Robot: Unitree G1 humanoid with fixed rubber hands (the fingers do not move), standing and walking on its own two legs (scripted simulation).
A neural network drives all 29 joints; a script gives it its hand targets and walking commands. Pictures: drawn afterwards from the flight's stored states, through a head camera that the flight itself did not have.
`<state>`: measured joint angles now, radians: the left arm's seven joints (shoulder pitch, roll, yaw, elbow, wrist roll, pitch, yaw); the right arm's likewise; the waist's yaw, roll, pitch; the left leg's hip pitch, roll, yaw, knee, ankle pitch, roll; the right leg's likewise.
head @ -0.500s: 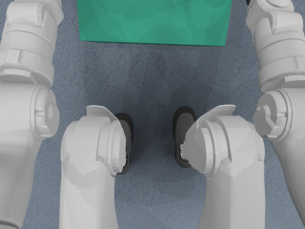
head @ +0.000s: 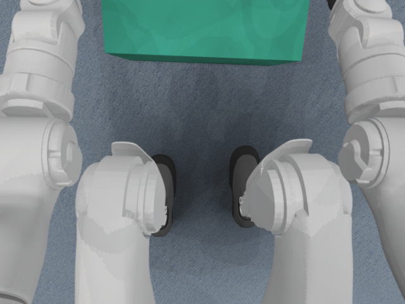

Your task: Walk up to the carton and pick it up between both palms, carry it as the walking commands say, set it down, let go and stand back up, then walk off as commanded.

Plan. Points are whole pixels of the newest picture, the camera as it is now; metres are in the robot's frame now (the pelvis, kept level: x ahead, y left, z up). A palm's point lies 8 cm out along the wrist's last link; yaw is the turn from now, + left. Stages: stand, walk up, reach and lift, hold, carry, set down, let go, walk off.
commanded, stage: set down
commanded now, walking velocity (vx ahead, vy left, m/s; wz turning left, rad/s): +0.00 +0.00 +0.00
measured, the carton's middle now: out of the picture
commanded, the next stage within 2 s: none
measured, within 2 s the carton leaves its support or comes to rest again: neither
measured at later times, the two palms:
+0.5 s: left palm out of the picture +0.54 +0.19 -0.17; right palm out of the picture +0.52 -0.22 -0.17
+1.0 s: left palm out of the picture +0.55 +0.21 -0.14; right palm out of the picture +0.54 -0.24 -0.14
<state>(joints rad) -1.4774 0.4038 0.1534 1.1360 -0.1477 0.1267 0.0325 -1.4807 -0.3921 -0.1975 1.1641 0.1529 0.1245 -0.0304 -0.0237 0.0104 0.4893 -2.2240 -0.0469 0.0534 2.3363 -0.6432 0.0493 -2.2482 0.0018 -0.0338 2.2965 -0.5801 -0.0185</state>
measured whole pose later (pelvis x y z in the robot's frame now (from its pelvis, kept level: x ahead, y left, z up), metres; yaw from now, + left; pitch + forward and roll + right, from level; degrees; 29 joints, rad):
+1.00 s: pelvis -0.01 +0.00 +0.00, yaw +0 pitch +32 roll -1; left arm -1.45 0.51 0.07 1.05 -0.27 0.11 0.05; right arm -1.41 -0.47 -0.14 1.05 0.29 0.09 -0.07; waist -0.01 0.00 0.45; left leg -2.25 0.00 0.04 2.30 -0.61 0.05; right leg -2.27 -0.02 -0.06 2.26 -0.55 -0.04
